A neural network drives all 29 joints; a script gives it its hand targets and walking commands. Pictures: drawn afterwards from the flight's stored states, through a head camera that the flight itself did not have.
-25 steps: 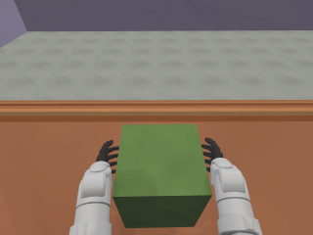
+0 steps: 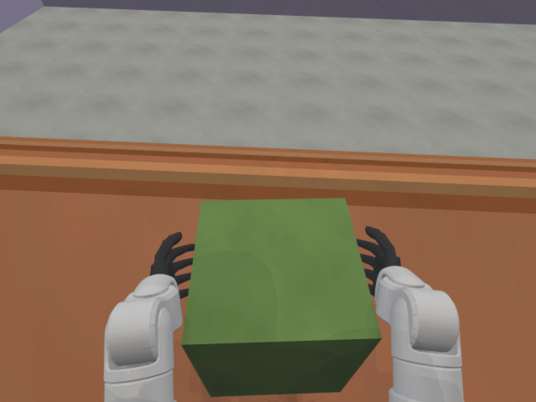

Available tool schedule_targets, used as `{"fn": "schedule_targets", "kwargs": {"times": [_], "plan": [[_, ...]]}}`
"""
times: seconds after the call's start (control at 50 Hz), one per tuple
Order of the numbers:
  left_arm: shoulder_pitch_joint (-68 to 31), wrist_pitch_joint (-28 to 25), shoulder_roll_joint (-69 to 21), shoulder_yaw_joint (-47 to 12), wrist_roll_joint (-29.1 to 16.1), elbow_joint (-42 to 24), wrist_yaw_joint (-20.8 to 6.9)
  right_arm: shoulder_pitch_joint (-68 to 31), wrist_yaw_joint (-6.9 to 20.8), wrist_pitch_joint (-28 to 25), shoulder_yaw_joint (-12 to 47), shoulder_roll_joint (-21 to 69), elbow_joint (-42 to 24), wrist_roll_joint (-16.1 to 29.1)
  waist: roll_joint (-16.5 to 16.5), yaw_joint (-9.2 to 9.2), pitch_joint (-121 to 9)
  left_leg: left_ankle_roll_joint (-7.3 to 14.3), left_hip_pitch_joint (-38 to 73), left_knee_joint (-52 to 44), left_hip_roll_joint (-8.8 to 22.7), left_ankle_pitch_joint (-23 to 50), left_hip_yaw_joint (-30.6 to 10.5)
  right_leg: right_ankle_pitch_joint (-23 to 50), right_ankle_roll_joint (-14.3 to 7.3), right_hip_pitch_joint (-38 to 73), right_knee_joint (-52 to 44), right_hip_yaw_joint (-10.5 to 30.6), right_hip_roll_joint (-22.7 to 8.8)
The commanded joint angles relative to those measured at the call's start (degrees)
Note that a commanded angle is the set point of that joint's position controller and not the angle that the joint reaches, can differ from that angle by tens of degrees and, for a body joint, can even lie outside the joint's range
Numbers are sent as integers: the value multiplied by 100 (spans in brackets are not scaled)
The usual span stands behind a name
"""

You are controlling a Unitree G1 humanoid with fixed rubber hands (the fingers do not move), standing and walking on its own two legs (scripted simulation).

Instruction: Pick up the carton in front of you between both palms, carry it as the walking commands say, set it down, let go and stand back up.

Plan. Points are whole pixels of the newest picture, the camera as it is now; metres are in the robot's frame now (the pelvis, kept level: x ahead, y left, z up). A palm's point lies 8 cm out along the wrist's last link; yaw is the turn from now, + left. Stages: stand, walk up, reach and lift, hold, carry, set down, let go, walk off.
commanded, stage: carry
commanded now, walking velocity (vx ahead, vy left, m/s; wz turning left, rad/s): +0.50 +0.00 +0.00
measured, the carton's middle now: (274, 302) +0.27 +0.01 +0.01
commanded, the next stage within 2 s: none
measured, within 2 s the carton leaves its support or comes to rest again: neither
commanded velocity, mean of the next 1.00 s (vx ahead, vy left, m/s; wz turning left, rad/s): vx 0.50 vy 0.00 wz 0.00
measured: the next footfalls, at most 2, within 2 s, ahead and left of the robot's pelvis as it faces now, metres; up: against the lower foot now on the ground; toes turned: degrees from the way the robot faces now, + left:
right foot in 0.32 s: +0.37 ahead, -0.11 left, +0.00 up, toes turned -10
left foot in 0.84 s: +0.71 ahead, +0.07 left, +0.00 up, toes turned +12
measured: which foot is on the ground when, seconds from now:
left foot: down 0.00-0.34, up 0.36-0.82, down 0.84-1.00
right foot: down 0.00-0.00, up 0.02-0.30, down 0.32-0.86, up 0.88-1.00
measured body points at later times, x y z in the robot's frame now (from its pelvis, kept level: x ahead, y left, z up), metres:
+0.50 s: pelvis +0.30 -0.05 +0.02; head +0.31 -0.06 +0.47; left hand +0.55 +0.12 +0.07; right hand +0.58 -0.18 +0.06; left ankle +0.22 +0.08 -0.64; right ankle +0.33 -0.10 -0.72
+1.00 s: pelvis +0.63 +0.00 +0.01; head +0.64 +0.01 +0.46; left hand +0.92 +0.14 +0.08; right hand +0.91 -0.16 +0.08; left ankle +0.67 +0.06 -0.72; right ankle +0.52 -0.11 -0.62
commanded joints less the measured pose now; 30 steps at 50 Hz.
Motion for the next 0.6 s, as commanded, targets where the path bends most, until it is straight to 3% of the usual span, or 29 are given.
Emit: {"fn": "schedule_targets", "kwargs": {"times": [0.0, 0.02, 0.04, 0.06, 0.1, 0.16, 0.22, 0.26, 0.28, 0.3, 0.32, 0.34, 0.36, 0.4, 0.42, 0.48, 0.58], "plan": [[-3679, 25, -5069, -4297, -2636, -1344, -1547, -2674, 1352, -112, 4077, 5223, -583, 2108, 2411, -350, -1941, 842, 4245, -1788, 2169, 2442, -3767, 249, 88, -2860, 2556, -557, 574], [-3675, 62, -5107, -4377, -2695, -1184, -1593, -2742, 1315, -63, 4049, 5170, -789, 2102, 1715, -346, -1622, 1308, 4426, -1357, 2339, 3487, -3537, -282, -168, -3589, 3063, 6, 355], [-3409, 78, -5090, -4299, -2695, -1044, -1628, -2775, 1292, -12, 4111, 5202, -891, 2133, 1113, -387, -1486, 1297, 4447, -1276, 2322, 3799, -3095, -275, -299, -3887, 3202, 111, 169], [-3214, 91, -5087, -4241, -2665, -919, -1640, -2787, 1281, 15, 4136, 5189, -956, 2148, 632, -390, -1407, 1048, 4400, -1338, 2182, 3625, -2714, -38, -343, -4004, 2938, 113, 46], [-2851, 99, -5105, -4120, -2545, -685, -1605, -2784, 1300, 81, 4210, 5130, -1017, 2196, 722, -377, -1195, 722, 4260, -1511, 1919, 3853, -2003, 298, -303, -4005, 2027, -94, 24], [-2354, 70, -5109, -4004, -2224, -522, -1483, -2521, 1431, 139, 4284, 5033, -975, 2313, 925, -332, -1104, 620, 3590, -1653, 1540, 3807, -1140, 1070, -202, -3184, 820, -500, 289], [-2383, 51, -5032, -3947, -2041, -510, -1406, -2584, 1555, 144, 4339, 4883, -841, 2383, 1314, -263, -791, 407, 2408, -1616, 1241, 4103, -367, 2009, -278, -1690, -294, -1122, 653], [-2456, 45, -4996, -3937, -2013, -445, -1407, -2645, 1601, 146, 4338, 4803, -760, 2424, 1291, -155, -1001, 223, 1691, -778, 1147, 4564, 99, 2511, -392, -159, -540, -1375, 841], [-2469, 48, -4968, -3915, -2012, -399, -1420, -2687, 1615, 149, 4330, 4754, -740, 2414, 1159, -88, -1262, 97, 1267, -17, 982, 4268, 311, 2115, -443, 759, -569, -1463, 908], [-2533, 56, -4975, -3903, -2025, -365, -1443, -2822, 1632, 146, 4310, 4682, -697, 2384, 839, 31, -1526, 29, 617, 966, 870, 3050, 292, 1503, -412, 1653, -521, -951, 451], [-2561, 60, -4880, -3864, -1998, -273, -1461, -2942, 1648, 175, 4326, 4664, -693, 2372, -425, 55, -1593, -194, -287, 2553, 368, 1362, 250, -46, -835, 1890, -1506, 1721, -1066], [-2628, 42, -4946, -3855, -2002, -123, -1491, -3022, 1647, 205, 4358, 4762, -637, 2394, -1231, 7, -1601, -208, -1489, 3801, -143, -794, -395, 71, -1583, 2279, -2417, 3745, -2010], [-2686, 38, -5131, -3918, -2120, -163, -1517, -2984, 1648, 177, 4336, 4884, -492, 2378, -718, -63, -1480, -12, -1683, 4281, 293, -808, -922, 438, -1616, 2035, -2423, 3413, -2075], [-2913, -56, -5537, -4073, -2307, -273, -1567, -2961, 1657, 64, 4308, 5226, -436, 2384, 181, -111, -1371, 111, -1651, 3986, 737, -198, -996, 1257, -1270, 1323, -2296, 2347, -1658], [-3034, -105, -5682, -4155, -2380, -342, -1598, -2918, 1645, -6, 4322, 5356, -418, 2350, 262, -130, -1332, 96, -1543, 3591, 856, 88, -1004, 1527, -1082, 1080, -2333, 1866, -1506], [-2978, -193, -5817, -4267, -2564, -474, -1684, -2625, 1556, -185, 4336, 5709, -353, 2212, -145, -114, -1454, -6, -1311, 2755, 742, 369, -697, 1908, -914, 984, -2427, 942, -1240], [-2713, -230, -5540, -4279, -2657, -714, -1806, -2308, 1368, -331, 4389, 5670, -571, 1991, -440, -81, -1160, -127, -1826, 1332, 555, 933, -233, 3202, -901, 1582, -2389, 234, -971]]}}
